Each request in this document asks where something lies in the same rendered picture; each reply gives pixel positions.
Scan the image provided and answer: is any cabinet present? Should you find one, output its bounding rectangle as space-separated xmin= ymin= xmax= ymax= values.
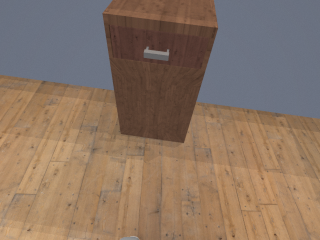
xmin=102 ymin=0 xmax=218 ymax=143

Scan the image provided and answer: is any handle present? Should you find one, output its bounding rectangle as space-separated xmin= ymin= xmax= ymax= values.
xmin=143 ymin=46 xmax=169 ymax=61

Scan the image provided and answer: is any drawer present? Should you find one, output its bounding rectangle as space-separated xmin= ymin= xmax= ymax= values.
xmin=110 ymin=25 xmax=209 ymax=69

